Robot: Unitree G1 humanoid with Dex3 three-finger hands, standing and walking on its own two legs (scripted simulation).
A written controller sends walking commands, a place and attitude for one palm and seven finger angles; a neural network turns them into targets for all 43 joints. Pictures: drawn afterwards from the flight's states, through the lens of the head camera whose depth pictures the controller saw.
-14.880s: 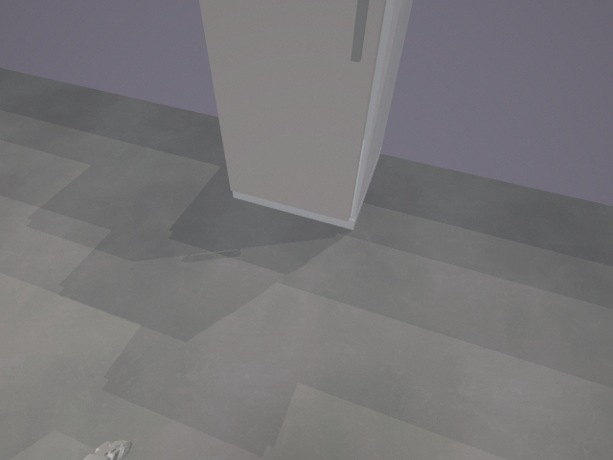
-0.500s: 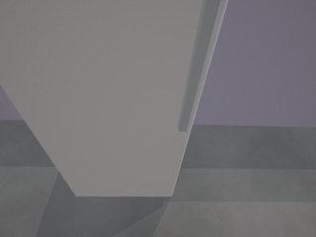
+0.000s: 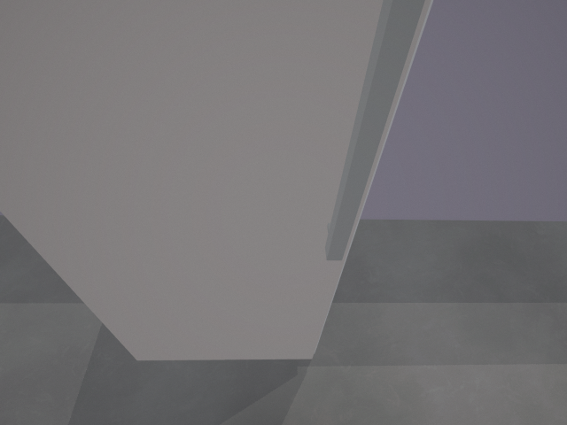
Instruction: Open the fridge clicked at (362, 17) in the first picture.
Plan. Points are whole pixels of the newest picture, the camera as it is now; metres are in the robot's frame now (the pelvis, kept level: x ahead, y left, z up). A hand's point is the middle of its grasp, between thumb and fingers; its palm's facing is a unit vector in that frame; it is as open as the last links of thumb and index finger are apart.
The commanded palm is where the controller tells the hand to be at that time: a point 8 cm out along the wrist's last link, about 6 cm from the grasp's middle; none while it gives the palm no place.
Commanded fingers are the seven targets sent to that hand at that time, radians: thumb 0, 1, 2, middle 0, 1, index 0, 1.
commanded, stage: look again from close up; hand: right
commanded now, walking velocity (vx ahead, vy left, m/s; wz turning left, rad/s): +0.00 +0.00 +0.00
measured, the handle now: (358, 140) +0.39 -0.05 +0.23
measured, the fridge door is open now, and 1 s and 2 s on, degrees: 0 0 0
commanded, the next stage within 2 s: shuffle to correct the standing spot in 0.56 s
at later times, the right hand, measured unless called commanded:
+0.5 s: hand out of the picture +0.03 -0.16 -0.17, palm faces +0.01 +0.98 -0.21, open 7.3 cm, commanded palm none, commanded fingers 0.00 -0.90 -0.90 0.20 0.30 0.20 0.30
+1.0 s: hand out of the picture +0.04 -0.16 -0.18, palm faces -0.02 +0.97 -0.25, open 7.3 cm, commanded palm none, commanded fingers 0.00 -0.90 -0.90 0.20 0.30 0.20 0.30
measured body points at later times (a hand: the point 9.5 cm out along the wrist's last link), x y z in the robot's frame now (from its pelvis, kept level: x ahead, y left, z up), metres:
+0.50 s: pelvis +0.02 +0.01 +0.00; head +0.04 +0.01 +0.45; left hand +0.02 +0.23 -0.16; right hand +0.03 -0.22 -0.16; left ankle +0.00 +0.10 -0.74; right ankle -0.04 -0.07 -0.74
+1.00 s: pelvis -0.01 +0.03 -0.01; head +0.05 +0.05 +0.44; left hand +0.00 +0.26 -0.17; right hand +0.04 -0.21 -0.16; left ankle -0.03 +0.13 -0.71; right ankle -0.04 -0.07 -0.74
